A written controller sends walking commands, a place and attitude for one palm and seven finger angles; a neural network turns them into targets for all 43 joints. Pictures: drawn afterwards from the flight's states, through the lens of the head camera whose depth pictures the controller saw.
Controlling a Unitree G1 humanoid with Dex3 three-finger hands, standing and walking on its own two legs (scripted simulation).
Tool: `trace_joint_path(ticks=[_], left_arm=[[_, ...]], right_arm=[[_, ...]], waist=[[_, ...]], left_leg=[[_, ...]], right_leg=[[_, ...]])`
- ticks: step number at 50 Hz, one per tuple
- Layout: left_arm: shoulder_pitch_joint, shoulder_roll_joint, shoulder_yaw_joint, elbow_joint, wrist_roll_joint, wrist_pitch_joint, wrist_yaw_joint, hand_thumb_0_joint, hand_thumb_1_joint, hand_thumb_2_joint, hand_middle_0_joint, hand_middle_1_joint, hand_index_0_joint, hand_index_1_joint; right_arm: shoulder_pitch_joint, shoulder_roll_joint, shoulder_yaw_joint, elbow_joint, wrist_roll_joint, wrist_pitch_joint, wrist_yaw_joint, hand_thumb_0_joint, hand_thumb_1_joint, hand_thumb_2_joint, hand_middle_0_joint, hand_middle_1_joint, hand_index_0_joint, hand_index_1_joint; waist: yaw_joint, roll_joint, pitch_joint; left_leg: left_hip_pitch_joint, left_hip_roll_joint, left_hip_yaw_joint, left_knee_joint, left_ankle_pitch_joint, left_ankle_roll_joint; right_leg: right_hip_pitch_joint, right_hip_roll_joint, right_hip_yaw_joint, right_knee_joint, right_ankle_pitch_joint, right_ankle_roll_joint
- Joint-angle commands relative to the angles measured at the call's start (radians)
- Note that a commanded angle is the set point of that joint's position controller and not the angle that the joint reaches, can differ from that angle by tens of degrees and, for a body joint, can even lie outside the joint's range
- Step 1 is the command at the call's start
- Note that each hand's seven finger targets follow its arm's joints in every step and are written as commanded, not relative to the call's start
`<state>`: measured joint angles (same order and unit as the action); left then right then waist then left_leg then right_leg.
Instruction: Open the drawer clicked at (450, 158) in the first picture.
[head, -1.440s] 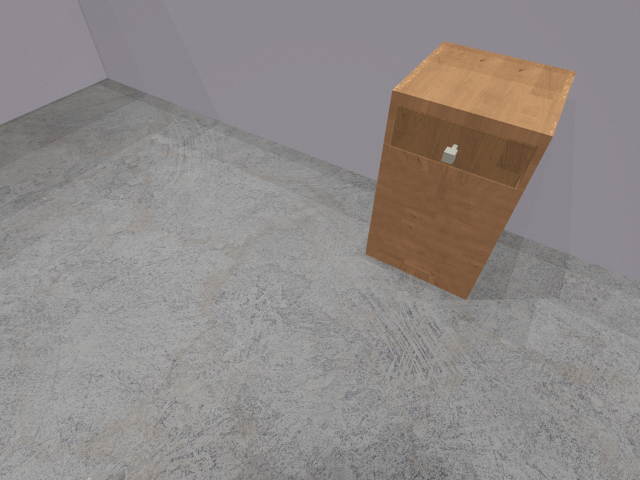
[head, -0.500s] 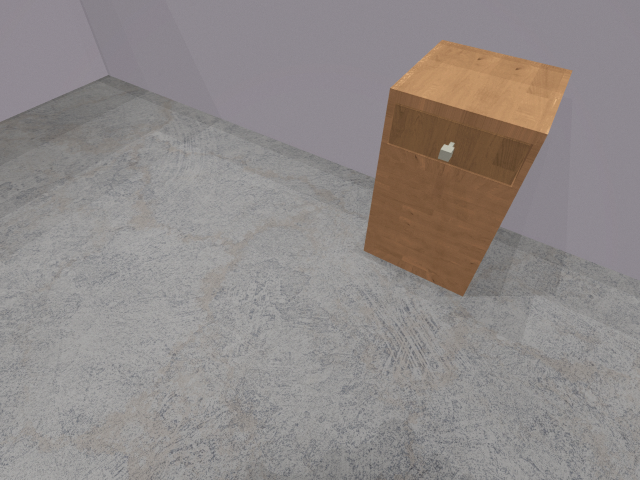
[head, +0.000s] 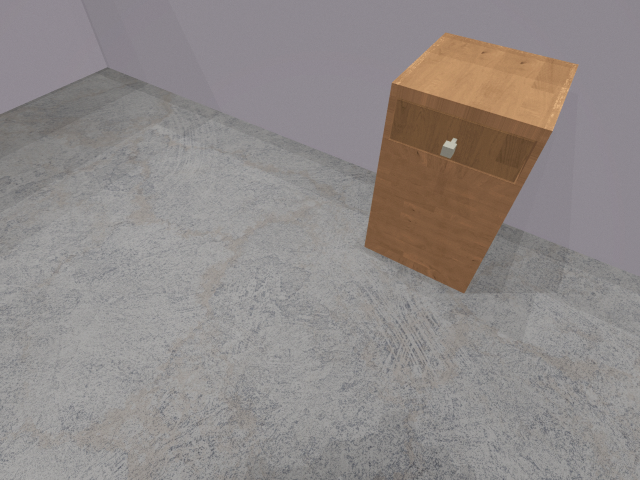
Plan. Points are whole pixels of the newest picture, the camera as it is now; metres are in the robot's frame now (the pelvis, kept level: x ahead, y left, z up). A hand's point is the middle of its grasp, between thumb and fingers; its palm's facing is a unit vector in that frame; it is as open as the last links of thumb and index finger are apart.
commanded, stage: walk to a spot facing it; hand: left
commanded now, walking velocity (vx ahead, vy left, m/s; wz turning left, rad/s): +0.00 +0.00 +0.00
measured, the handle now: (450, 146) +0.99 -0.31 -0.16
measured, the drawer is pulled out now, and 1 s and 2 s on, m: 0.00 0.00 0.00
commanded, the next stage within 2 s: turn to face it in 0.54 s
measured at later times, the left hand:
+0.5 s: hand out of the picture +0.08 +0.17 -0.18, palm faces -0.09 -0.97 -0.22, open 7.3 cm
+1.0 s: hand (218, 381) +0.30 +0.19 -0.19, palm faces -0.31 -0.93 -0.21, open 7.3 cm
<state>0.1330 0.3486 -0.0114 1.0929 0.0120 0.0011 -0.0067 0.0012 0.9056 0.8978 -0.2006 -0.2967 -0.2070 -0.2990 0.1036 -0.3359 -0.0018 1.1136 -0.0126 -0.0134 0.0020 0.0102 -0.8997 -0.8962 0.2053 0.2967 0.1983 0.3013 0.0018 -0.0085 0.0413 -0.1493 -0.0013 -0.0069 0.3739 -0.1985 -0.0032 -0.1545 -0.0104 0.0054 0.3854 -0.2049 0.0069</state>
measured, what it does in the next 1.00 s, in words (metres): walks ahead, turning right: left foot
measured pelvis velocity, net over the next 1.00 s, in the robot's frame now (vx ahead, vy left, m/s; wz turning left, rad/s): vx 0.19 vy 0.01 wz -0.41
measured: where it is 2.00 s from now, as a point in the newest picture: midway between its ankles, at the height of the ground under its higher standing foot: (377, 422)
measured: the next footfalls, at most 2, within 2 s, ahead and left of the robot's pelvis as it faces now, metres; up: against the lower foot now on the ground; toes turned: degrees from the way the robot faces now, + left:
left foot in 0.84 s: +0.31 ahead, +0.07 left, +0.00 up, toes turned -13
right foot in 1.32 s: +0.19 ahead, -0.14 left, +0.00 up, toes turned -35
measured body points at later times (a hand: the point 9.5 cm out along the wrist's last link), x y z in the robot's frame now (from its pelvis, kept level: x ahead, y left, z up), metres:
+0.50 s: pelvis +0.05 -0.03 -0.02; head +0.07 -0.04 +0.43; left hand +0.08 +0.22 -0.17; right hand +0.04 -0.29 -0.18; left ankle +0.01 +0.11 -0.70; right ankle +0.02 -0.11 -0.75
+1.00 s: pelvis +0.19 +0.01 -0.01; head +0.23 +0.03 +0.43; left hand +0.32 +0.24 -0.18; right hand +0.21 -0.24 -0.14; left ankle +0.27 +0.07 -0.75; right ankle +0.10 -0.09 -0.66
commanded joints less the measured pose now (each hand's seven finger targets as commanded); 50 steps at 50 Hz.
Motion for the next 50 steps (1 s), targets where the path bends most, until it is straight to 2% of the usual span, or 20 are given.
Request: trace_joint_path(ticks=[1, 6, 11, 16, 18, 20, 21, 22, 23, 25, 28, 37, 39, 40, 41, 42, 43, 45, 47, 50], left_arm=[[-0.043, 0.201, 0.045, -0.063, -0.001, -0.029, 0.018, 0.0, 0.9, 0.9, -0.2, -0.3, -0.2, -0.3], [-0.03, 0.161, 0.038, -0.054, -0.002, -0.021, 0.019, 0.0, 0.9, 0.9, -0.2, -0.3, -0.2, -0.3], [0.048, 0.087, 0.043, -0.081, 0.009, 0.02, 0.001, 0.0, 0.9, 0.9, -0.2, -0.3, -0.2, -0.3], [0.093, 0.029, 0.065, -0.16, 0.01, 0.009, -0.022, 0.0, 0.9, 0.9, -0.2, -0.3, -0.2, -0.3], [0.09, 0.009, 0.072, -0.18, 0.01, -0.002, -0.029, 0.0, 0.9, 0.9, -0.2, -0.3, -0.2, -0.3], [0.247, -0.007, 0.085, -0.138, 0.014, -0.013, -0.03, 0.0, 0.9, 0.9, -0.2, -0.3, -0.2, -0.3], [0.361, 0.091, 0.108, -0.108, 0.023, -0.029, -0.016, 0.0, 0.9, 0.9, -0.2, -0.3, -0.2, -0.3], [0.453, 0.135, 0.111, -0.089, 0.003, -0.038, 0.001, 0.0, 0.9, 0.9, -0.2, -0.3, -0.2, -0.3], [0.448, 0.112, 0.109, -0.091, 0.003, -0.04, 0.016, 0.0, 0.9, 0.9, -0.2, -0.3, -0.2, -0.3], [0.353, 0.058, 0.097, -0.118, 0.012, -0.042, 0.021, 0.0, 0.9, 0.9, -0.2, -0.3, -0.2, -0.3], [0.3, 0.032, 0.094, -0.129, 0.015, -0.055, 0.019, 0.0, 0.9, 0.9, -0.2, -0.3, -0.2, -0.3], [0.298, 0.008, 0.103, -0.117, 0.016, -0.036, 0.035, 0.0, 0.9, 0.9, -0.2, -0.3, -0.2, -0.3], [0.25, 0.01, 0.111, -0.129, 0.01, -0.026, 0.039, 0.0, 0.9, 0.9, -0.2, -0.3, -0.2, -0.3], [0.259, -0.012, 0.11, -0.133, 0.001, -0.023, 0.039, 0.0, 0.9, 0.9, -0.2, -0.3, -0.2, -0.3], [0.336, -0.061, 0.108, -0.132, -0.013, -0.016, 0.031, 0.0, 0.9, 0.9, -0.2, -0.3, -0.2, -0.3], [0.35, -0.073, 0.103, -0.141, -0.003, -0.018, 0.029, 0.0, 0.9, 0.9, -0.2, -0.3, -0.2, -0.3], [0.319, -0.087, 0.092, -0.155, 0.004, -0.006, 0.032, 0.0, 0.9, 0.9, -0.2, -0.3, -0.2, -0.3], [0.208, -0.068, 0.105, -0.165, 0.016, 0.004, 0.012, 0.0, 0.9, 0.9, -0.2, -0.3, -0.2, -0.3], [0.236, -0.092, 0.103, -0.153, 0.014, 0.025, -0.001, 0.0, 0.9, 0.9, -0.2, -0.3, -0.2, -0.3], [0.227, -0.099, 0.101, -0.16, 0.011, 0.045, -0.003, 0.0, 0.9, 0.9, -0.2, -0.3, -0.2, -0.3]], right_arm=[[-0.052, -0.214, -0.036, -0.062, 0.006, -0.022, -0.013, 0.0, -0.9, -0.9, 0.2, 0.3, 0.2, 0.3], [-0.035, -0.172, -0.026, -0.053, 0.003, -0.017, -0.012, 0.0, -0.9, -0.9, 0.2, 0.3, 0.2, 0.3], [0.047, -0.111, -0.031, -0.072, -0.009, 0.009, -0.013, 0.0, -0.9, -0.9, 0.2, 0.3, 0.2, 0.3], [0.107, -0.166, -0.074, -0.126, -0.005, -0.008, -0.02, 0.0, -0.9, -0.9, 0.2, 0.3, 0.2, 0.3], [0.121, -0.144, -0.078, -0.135, -0.006, -0.017, -0.02, 0.0, -0.9, -0.9, 0.2, 0.3, 0.2, 0.3], [0.071, -0.11, -0.074, -0.152, -0.009, -0.016, -0.019, 0.0, -0.9, -0.9, 0.2, 0.3, 0.2, 0.3], [0.048, -0.03, -0.059, -0.193, 0.003, -0.016, -0.013, 0.0, -0.9, -0.9, 0.2, 0.3, 0.2, 0.3], [-0.056, -0.023, -0.049, -0.25, -0.001, -0.03, -0.008, 0.0, -0.9, -0.9, 0.2, 0.3, 0.2, 0.3], [-0.099, -0.03, -0.054, -0.258, -0.001, -0.034, -0.012, 0.0, -0.9, -0.9, 0.2, 0.3, 0.2, 0.3], [-0.066, 0.0, -0.056, -0.242, -0.006, -0.033, -0.008, 0.0, -0.9, -0.9, 0.2, 0.3, 0.2, 0.3], [-0.004, 0.04, -0.059, -0.222, -0.005, -0.022, 0.003, 0.0, -0.9, -0.9, 0.2, 0.3, 0.2, 0.3], [-0.046, 0.081, -0.053, -0.258, 0.01, -0.022, -0.003, 0.0, -0.9, -0.9, 0.2, 0.3, 0.2, 0.3], [0.109, 0.056, -0.058, -0.211, 0.007, -0.025, -0.023, 0.0, -0.9, -0.9, 0.2, 0.3, 0.2, 0.3], [0.213, 0.004, -0.067, -0.181, -0.002, -0.03, -0.034, 0.0, -0.9, -0.9, 0.2, 0.3, 0.2, 0.3], [0.283, -0.105, -0.089, -0.174, -0.014, -0.033, -0.037, 0.0, -0.9, -0.9, 0.2, 0.3, 0.2, 0.3], [0.299, -0.121, -0.082, -0.178, -0.004, -0.015, -0.031, 0.0, -0.9, -0.9, 0.2, 0.3, 0.2, 0.3], [0.23, -0.101, -0.074, -0.2, -0.004, -0.015, -0.033, 0.0, -0.9, -0.9, 0.2, 0.3, 0.2, 0.3], [0.122, -0.009, -0.056, -0.216, -0.011, -0.016, -0.035, 0.0, -0.9, -0.9, 0.2, 0.3, 0.2, 0.3], [0.064, 0.025, -0.048, -0.221, -0.013, -0.021, -0.036, 0.0, -0.9, -0.9, 0.2, 0.3, 0.2, 0.3], [0.072, 0.018, -0.057, -0.213, -0.012, -0.018, -0.034, 0.0, -0.9, -0.9, 0.2, 0.3, 0.2, 0.3]], waist=[[0.001, 0.008, -0.094], [0.0, 0.007, -0.085], [-0.002, 0.014, 0.03], [-0.01, 0.173, 0.05], [-0.007, 0.162, 0.027], [0.076, 0.064, -0.001], [0.108, -0.245, -0.027], [0.15, -0.316, 0.009], [0.142, -0.197, 0.041], [0.073, -0.058, 0.054], [0.025, -0.081, 0.001], [0.032, -0.152, -0.014], [-0.038, -0.124, -0.073], [-0.071, -0.036, -0.145], [-0.067, 0.24, -0.256], [-0.053, 0.286, -0.244], [-0.039, 0.242, -0.174], [-0.016, 0.182, -0.005], [0.025, 0.168, -0.021], [0.025, 0.174, -0.05]], left_leg=[[0.038, 0.119, -0.096, -0.058, 0.16, 0.03], [0.043, 0.121, -0.08, -0.058, 0.128, 0.021], [-0.024, 0.135, -0.055, -0.038, -0.263, 0.024], [0.023, 0.324, -0.201, -0.112, -0.33, 0.138], [0.038, 0.347, -0.139, -0.038, -0.12, 0.159], [-0.135, 0.249, 0.028, 0.232, -0.069, 0.075], [-0.427, 0.106, 0.174, 0.577, -0.235, -0.009], [-0.586, 0.046, 0.107, 0.718, -0.407, -0.024], [-0.627, 0.082, 0.025, 0.781, -0.369, -0.024], [-0.61, 0.125, 0.0, 0.785, -0.256, -0.035], [-0.513, 0.109, 0.042, 0.689, -0.147, -0.054], [-0.293, 0.041, 0.086, 0.331, -0.043, -0.04], [-0.069, 0.021, 0.098, 0.145, 0.087, -0.033], [0.136, 0.098, 0.05, 0.091, 0.228, -0.014], [0.343, 0.385, -0.257, 0.116, 0.527, 0.099], [0.227, 0.508, -0.34, 0.015, 0.51, 0.195], [0.115, 0.53, -0.37, -0.043, 0.309, 0.23], [-0.083, 0.408, -0.242, -0.103, 0.099, 0.185], [-0.141, 0.332, -0.077, -0.101, 0.133, 0.151], [-0.139, 0.317, -0.013, -0.117, 0.092, 0.16]], right_leg=[[0.026, -0.112, 0.093, -0.057, 0.148, -0.034], [0.02, -0.109, 0.093, -0.061, 0.122, -0.029], [-0.148, -0.048, 0.141, -0.017, -0.23, -0.038], [-0.306, 0.042, 0.003, 0.313, -0.22, -0.022], [-0.286, 0.003, -0.028, 0.327, -0.279, -0.017], [-0.018, 0.011, -0.028, 0.125, -0.134, -0.04], [0.194, -0.21, 0.356, -0.053, -0.09, -0.13], [0.2, -0.338, 0.621, -0.151, 0.102, -0.219], [0.179, -0.352, 0.632, -0.141, 0.16, -0.269], [0.123, -0.309, 0.511, -0.116, 0.114, -0.276], [0.074, -0.221, 0.337, -0.109, 0.224, -0.226], [0.045, -0.15, 0.257, 0.009, 0.567, -0.146], [0.003, -0.102, 0.217, 0.138, 0.564, -0.104], [-0.081, -0.053, 0.19, 0.277, 0.414, -0.071], [-0.289, 0.073, 0.072, 0.538, -0.084, -0.018], [-0.303, 0.081, 0.026, 0.759, -0.478, -0.007], [-0.364, 0.039, 0.039, 0.874, -0.478, -0.001], [-0.394, -0.026, 0.033, 0.896, -0.328, 0.011], [-0.329, -0.043, 0.004, 0.827, -0.236, 0.02], [-0.287, -0.048, -0.025, 0.701, -0.207, 0.026]])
